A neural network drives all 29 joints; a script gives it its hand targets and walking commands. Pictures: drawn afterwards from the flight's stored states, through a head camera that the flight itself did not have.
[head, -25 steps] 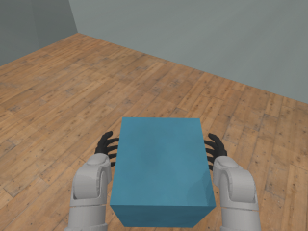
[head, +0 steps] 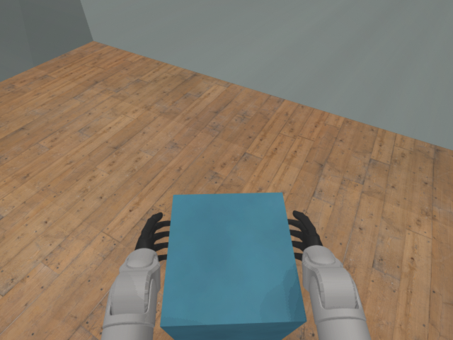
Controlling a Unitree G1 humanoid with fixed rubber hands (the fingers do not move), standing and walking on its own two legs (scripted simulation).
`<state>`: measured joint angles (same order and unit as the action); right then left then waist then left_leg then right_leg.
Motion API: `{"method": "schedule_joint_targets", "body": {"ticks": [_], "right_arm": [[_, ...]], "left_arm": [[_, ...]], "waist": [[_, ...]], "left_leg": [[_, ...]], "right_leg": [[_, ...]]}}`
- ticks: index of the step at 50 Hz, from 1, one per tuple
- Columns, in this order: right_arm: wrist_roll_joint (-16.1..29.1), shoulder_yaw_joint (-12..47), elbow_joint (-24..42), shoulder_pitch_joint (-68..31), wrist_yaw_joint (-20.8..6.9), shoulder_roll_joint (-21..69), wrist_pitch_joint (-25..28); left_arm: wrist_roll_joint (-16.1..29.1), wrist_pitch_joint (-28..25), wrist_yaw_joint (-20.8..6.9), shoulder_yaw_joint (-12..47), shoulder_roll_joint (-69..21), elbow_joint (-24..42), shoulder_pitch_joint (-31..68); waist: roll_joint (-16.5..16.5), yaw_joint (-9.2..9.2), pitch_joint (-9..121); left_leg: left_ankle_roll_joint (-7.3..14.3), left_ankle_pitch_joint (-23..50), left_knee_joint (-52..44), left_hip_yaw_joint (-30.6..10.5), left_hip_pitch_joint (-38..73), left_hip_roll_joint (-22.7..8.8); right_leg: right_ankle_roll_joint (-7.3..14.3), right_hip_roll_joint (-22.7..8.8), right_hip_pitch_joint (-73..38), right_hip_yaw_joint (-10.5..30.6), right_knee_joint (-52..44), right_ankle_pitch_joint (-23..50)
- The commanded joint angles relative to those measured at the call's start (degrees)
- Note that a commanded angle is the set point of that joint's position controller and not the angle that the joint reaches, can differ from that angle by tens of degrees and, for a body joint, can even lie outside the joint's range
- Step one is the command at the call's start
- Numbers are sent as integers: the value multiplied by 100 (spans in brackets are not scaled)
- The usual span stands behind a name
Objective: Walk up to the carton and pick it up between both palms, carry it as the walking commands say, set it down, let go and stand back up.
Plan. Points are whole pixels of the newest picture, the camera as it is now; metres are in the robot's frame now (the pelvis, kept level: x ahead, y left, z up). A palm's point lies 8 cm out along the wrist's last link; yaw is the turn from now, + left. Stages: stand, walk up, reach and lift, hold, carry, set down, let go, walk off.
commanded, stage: hold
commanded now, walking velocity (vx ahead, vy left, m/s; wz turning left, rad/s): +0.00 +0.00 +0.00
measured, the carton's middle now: (229, 273) +0.25 +0.02 -0.05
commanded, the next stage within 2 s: set down in 0.12 s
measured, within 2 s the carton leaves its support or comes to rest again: neither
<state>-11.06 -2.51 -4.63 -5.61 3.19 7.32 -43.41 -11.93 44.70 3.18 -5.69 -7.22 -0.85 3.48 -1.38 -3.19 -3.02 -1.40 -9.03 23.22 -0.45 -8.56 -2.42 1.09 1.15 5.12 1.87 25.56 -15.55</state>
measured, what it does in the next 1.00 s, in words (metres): stands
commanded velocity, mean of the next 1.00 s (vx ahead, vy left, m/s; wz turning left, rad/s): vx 0.00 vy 0.00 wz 0.00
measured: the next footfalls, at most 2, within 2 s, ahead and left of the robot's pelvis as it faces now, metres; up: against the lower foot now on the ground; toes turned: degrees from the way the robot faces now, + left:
none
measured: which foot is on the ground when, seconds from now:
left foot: down 0.00-1.00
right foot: down 0.00-1.00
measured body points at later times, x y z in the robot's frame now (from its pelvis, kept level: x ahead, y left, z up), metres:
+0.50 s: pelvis -0.03 +0.04 +0.00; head -0.04 +0.05 +0.45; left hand +0.28 +0.22 +0.01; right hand +0.30 -0.07 +0.00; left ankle +0.04 +0.16 -0.74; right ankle -0.01 -0.11 -0.74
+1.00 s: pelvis -0.04 +0.01 -0.04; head +0.08 +0.03 +0.39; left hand +0.29 +0.21 -0.09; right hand +0.33 -0.08 -0.09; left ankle +0.04 +0.16 -0.74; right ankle -0.01 -0.11 -0.74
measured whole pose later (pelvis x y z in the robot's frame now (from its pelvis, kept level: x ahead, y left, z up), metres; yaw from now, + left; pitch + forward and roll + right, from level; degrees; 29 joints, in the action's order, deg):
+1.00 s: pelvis -0.04 +0.01 -0.04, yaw -1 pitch +17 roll +0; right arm -17.4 -20.1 -31.5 -26.2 0.8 11.5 -16.7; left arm -19.0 18.4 -1.7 -25.3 -11.0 -24.0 23.5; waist -2.8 -6.5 1.6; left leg -2.8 -12.2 41.1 -5.0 -45.8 -0.2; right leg -0.2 4.3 43.1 6.2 44.2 -17.7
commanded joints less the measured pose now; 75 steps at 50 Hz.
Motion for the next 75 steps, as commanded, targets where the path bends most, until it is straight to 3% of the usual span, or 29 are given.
{"method": "schedule_joint_targets", "body": {"ticks": [1,6,7,9,11,14,20,25,36,44,58,75], "right_arm": [[1509,3198,917,-2825,-1128,4961,570],[1193,2711,93,-2987,-1273,4934,520],[1556,3071,-25,-2988,-1443,5355,521],[1277,2690,-325,-3054,-1530,5289,550],[905,2112,-738,-3181,-1531,5085,620],[743,1704,-1231,-4060,-1676,5218,835],[335,1047,-2249,-4599,-1856,5229,1297],[164,802,-2638,-4991,-1877,5130,1710],[42,910,-2850,-5013,-1726,5353,2457],[43,1214,-2817,-4964,-1516,5622,2843],[192,1554,-2844,-5062,-1199,5657,3145],[308,1409,-3322,-5784,-1247,5373,3348]], "left_arm": [[1399,-450,-1171,3015,-4437,1315,2955],[1152,-259,-1327,2639,-4511,455,3122],[1049,-256,-1381,2524,-4525,123,2857],[1048,-207,-1479,2468,-4774,-205,2968],[946,-219,-1538,2214,-4873,-680,3112],[987,-322,-1684,2061,-5341,-1274,3867],[712,-718,-1668,1526,-5870,-2196,4268],[453,-1142,-1596,1110,-5898,-2636,4360],[200,-2049,-1577,1099,-5726,-2784,4476],[54,-2569,-1706,1182,-5410,-2773,4529],[224,-2910,-1845,1424,-5095,-2928,4806],[370,-3048,-1423,1475,-5480,-3242,5423]], "waist": [[176,-287,2173],[168,-242,1267],[453,-874,1295],[273,-564,1229],[179,-240,827],[200,-227,793],[419,-229,1235],[427,-315,1598],[179,-268,2599],[-74,-436,3374],[-113,-497,4717],[40,-395,5491]], "left_leg": [[133,1773,40,-109,1042,798],[96,575,-91,-71,1127,888],[108,834,-371,13,1381,834],[72,949,-444,-29,1442,835],[62,426,-476,-68,1538,784],[31,-385,-476,-151,1395,664],[-36,-199,-297,-333,1110,532],[-39,101,12,-339,788,550],[46,779,745,-184,118,707],[159,1005,1437,-13,-881,826],[103,1115,2628,158,-2609,900],[-119,610,3675,58,-3571,922]], "right_leg": [[-36,304,-455,591,-496,2758],[-42,330,178,496,-862,733],[6,283,376,424,-811,976],[41,319,393,360,-820,959],[105,323,766,323,-915,267],[245,343,994,277,-885,-523],[375,404,1086,296,-544,-195],[375,440,1490,300,-244,-48],[214,593,2352,204,372,264],[14,652,2875,225,894,509],[-221,703,3950,143,1947,802],[-74,946,5919,-151,3320,-74]]}}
